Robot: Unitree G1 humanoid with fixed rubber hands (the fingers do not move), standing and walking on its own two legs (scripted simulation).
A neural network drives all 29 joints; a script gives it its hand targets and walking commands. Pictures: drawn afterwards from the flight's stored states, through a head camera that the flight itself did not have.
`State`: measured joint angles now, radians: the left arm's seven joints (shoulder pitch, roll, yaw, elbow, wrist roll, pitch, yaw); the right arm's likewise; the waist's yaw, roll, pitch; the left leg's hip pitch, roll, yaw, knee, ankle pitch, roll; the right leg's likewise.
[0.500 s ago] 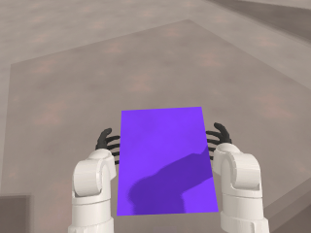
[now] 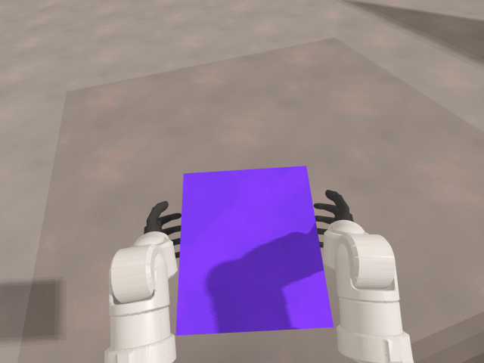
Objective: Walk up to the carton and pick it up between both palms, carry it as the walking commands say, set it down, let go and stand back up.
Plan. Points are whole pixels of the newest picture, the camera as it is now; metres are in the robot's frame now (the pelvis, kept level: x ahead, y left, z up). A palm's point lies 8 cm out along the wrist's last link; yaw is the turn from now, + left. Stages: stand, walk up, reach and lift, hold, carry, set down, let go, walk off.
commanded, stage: carry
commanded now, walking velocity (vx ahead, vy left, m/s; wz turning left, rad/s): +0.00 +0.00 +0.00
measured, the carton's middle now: (250, 254) +0.32 +0.01 +0.00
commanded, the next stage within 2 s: none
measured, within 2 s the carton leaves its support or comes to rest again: neither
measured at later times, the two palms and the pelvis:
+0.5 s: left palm (146, 261) +0.27 +0.17 +0.07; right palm (330, 248) +0.28 -0.12 +0.08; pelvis -0.02 +0.02 -0.01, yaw +0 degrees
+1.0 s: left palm (109, 267) +0.27 +0.22 +0.07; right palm (297, 245) +0.29 -0.07 +0.07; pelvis +0.00 +0.06 +0.00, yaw +1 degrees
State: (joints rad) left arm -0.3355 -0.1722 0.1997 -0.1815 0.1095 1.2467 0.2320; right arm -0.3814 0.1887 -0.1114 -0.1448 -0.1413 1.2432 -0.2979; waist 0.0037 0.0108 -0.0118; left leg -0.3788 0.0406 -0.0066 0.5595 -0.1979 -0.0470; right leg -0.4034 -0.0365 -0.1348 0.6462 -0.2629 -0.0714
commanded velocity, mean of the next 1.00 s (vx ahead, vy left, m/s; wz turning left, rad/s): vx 0.00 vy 0.12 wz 0.00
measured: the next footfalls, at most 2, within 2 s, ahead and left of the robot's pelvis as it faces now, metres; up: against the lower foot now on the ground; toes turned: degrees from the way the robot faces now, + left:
none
